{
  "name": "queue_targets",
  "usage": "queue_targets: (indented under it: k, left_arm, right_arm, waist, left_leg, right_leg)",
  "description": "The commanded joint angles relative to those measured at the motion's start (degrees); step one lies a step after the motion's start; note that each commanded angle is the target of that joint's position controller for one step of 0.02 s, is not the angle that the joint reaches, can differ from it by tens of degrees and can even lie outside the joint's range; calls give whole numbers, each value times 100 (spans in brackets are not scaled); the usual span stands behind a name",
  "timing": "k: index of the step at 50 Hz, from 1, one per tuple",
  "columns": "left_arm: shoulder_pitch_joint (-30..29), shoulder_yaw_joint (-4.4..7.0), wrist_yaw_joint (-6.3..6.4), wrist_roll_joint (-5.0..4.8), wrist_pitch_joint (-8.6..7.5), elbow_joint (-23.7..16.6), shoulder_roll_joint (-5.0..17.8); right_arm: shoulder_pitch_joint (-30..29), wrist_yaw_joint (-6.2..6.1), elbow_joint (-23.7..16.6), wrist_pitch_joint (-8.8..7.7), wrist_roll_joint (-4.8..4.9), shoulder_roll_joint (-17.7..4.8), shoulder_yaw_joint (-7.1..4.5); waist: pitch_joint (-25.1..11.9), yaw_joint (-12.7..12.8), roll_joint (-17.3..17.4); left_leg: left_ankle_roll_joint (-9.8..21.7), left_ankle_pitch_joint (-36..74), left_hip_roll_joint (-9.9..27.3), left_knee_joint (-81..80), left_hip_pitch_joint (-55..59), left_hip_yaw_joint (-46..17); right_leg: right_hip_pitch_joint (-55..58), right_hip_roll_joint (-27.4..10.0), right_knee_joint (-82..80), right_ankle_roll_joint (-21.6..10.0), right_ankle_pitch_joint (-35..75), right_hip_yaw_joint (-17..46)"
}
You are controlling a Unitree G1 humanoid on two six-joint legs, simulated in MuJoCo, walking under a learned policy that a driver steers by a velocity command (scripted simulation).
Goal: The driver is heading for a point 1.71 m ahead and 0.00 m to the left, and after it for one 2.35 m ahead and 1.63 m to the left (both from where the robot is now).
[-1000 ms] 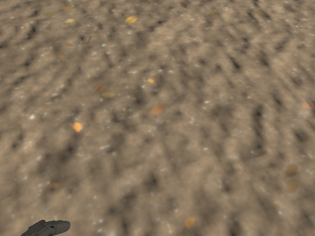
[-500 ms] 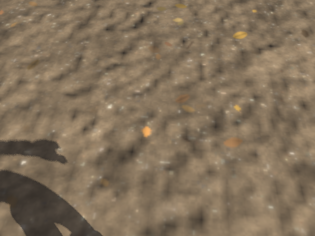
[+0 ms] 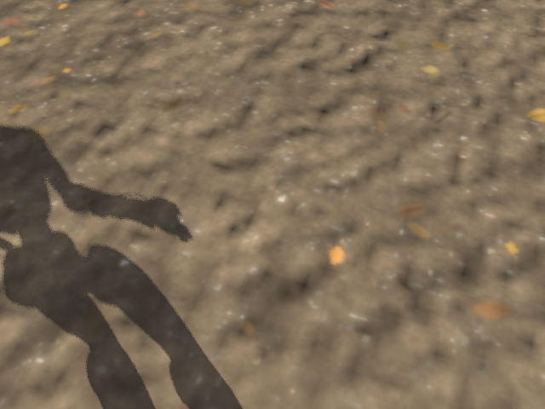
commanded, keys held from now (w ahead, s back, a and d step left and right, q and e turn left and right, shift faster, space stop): q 0.30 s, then no key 0.70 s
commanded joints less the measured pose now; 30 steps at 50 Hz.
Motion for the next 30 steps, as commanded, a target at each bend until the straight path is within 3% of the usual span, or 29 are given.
queue_targets:
  k: [1, 2, 3, 4, 5, 6, 9, 11, 13, 17, 19, 20, 21, 22, 23, 24, 25, 27, 30]
  left_arm:
    - [582, 322, 29, 120, -93, -291, 1041]
    - [420, 409, 32, 266, -43, -246, 1467]
    - [168, 321, 55, 304, -82, -447, 1107]
    - [-139, 228, 104, 251, -88, -534, 800]
    - [-361, 194, 135, 167, -77, -582, 677]
    - [-397, 166, 168, 70, -72, -588, 594]
    - [-74, 151, 252, 103, 18, -530, 613]
    - [188, 204, 274, 120, 68, -469, 744]
    - [185, 269, 244, 93, 101, -458, 911]
    - [156, 339, 131, -21, 118, -394, 1112]
    - [46, 322, 100, -141, 109, -341, 1114]
    - [90, 277, 94, -193, 97, -274, 991]
    - [428, 189, 61, -125, 60, -129, 722]
    - [441, -31, -5, 264, 17, -335, 180]
    - [2, 90, 77, 139, 43, -411, 539]
    - [-72, 177, 122, -1, 92, -357, 815]
    - [-10, 199, 140, -29, 123, -292, 800]
    - [172, 221, 200, 40, 188, -115, 774]
    - [415, 159, 180, -13, 195, 10, 558]
  right_arm:
    - [-57, -40, -426, -54, 13, -544, -153]
    - [20, -42, -578, -102, 57, -564, -181]
    - [140, -57, -432, -148, -62, -1066, -341]
    - [239, -37, -286, -124, -5, -1213, -431]
    - [386, -55, -130, -56, 3, -1067, -424]
    - [418, -63, -95, -2, -18, -931, -396]
    - [100, -19, -242, 19, 66, -571, -272]
    - [-172, 9, -382, 0, 52, -475, -211]
    - [-238, 63, -455, -6, 11, -379, -145]
    - [-91, 135, -458, 16, 2, -430, -138]
    - [232, 160, -337, 25, -8, -398, -152]
    - [483, 154, -219, 17, -23, -431, -175]
    - [620, 113, -195, 7, -34, -653, -227]
    - [676, 10, -333, -13, -93, -1228, -305]
    - [596, 65, -376, -137, -288, -1033, -214]
    - [428, 109, -319, -248, -306, -851, -152]
    - [175, 109, -224, -313, -247, -716, -110]
    - [-174, 73, -171, -342, -145, -586, -38]
    - [-280, 33, -62, -367, -184, -300, 75]
  waist:
    - [-969, 184, -88]
    - [-557, -39, -1794]
    - [-528, 43, -1337]
    - [-454, -85, -952]
    - [-349, -169, -774]
    - [-276, -104, -775]
    - [-246, 149, -904]
    - [-386, 354, -1000]
    - [-527, 401, -1046]
    - [-617, 358, -1150]
    - [-634, 122, -1065]
    - [-658, -6, -925]
    - [-803, 20, -317]
    - [-1058, 207, 1590]
    - [-1097, -144, 1348]
    - [-861, -133, 902]
    - [-680, -1, 841]
    - [-528, 123, 763]
    - [-678, 226, 733]
  left_leg:
    - [388, -617, 664, 498, -130, -1035]
    - [28, -2297, -273, 1588, -1285, 207]
    - [-215, -2415, 149, 2964, -1300, 97]
    - [-279, -2032, 225, 3473, -1241, 116]
    - [-390, -1709, 268, 3735, -1245, 219]
    - [-487, -1400, 297, 3970, -1439, 255]
    - [-661, -1066, 430, 3537, -1566, 677]
    - [-732, -1123, 604, 2915, -1578, 784]
    - [-712, -1253, 754, 2281, -1175, 944]
    - [-513, -1231, 683, 1137, -221, 1304]
    - [-264, -547, 574, 16, 384, 1410]
    - [-79, 111, 476, -766, 982, 1437]
    - [109, 1139, 772, -1118, 1874, 891]
    - [717, 3605, 2388, -936, 2834, -1036]
    - [1770, 3523, 2930, -982, 1911, -1366]
    - [1744, 2995, 2578, -1093, 1646, -915]
    - [1441, 2428, 2201, -1130, 1543, -531]
    - [1173, 2362, 1907, -1164, 1374, -201]
    - [1151, 2375, 1715, -1183, 1344, 97]
  right_leg:
    - [1332, -1238, -1349, -582, 974, 924]
    - [1162, -2304, -1674, -1540, 1825, 2327]
    - [865, -2608, -1687, -1928, 1933, 2437]
    - [709, -2271, -1595, -1729, 1835, 1834]
    - [689, -1876, -1520, -1462, 1627, 1277]
    - [828, -1734, -1485, -1378, 1616, 994]
    - [1188, -1523, -1504, -1440, 1900, 362]
    - [1657, -1687, -1448, -1542, 2157, 302]
    - [1700, -1805, -1385, -1564, 2356, 131]
    - [1396, -1922, -1221, -1541, 2723, -82]
    - [1268, -1876, -895, -1371, 2690, -174]
    - [993, -1752, -600, -1132, 2432, -326]
    - [371, -1469, -11, -670, 1594, -685]
    - [-1043, -811, 1580, -21, -1468, -1187]
    - [-1282, -535, 2538, 139, -2260, -526]
    - [-1264, -613, 2989, 150, -2030, -323]
    - [-1318, -640, 3006, 133, -1643, -242]
    - [-1209, -634, 2978, 217, -973, -206]
    - [-738, -593, 2489, 304, -479, -234]
Keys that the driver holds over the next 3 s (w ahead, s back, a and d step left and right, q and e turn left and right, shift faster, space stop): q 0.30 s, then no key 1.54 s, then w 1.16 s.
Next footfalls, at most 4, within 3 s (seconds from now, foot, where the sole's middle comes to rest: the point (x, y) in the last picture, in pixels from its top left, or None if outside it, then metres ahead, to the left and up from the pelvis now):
0.02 right None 0.05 -0.12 -0.77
0.42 left None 0.00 0.14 -0.77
0.80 right None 0.05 -0.09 -0.77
2.54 left None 0.36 0.23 -0.77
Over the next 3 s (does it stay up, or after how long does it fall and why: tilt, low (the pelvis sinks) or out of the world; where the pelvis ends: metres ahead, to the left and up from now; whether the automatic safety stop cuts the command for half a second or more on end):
stays up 0.45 0.14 0.01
